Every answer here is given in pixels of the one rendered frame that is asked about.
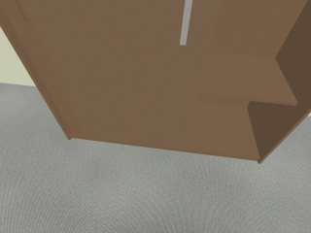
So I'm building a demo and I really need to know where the handle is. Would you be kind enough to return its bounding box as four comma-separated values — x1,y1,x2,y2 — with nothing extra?
180,0,192,46
8,0,30,26

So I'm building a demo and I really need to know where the wardrobe door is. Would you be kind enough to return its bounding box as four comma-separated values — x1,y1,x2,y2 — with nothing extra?
23,0,222,150
0,0,85,134

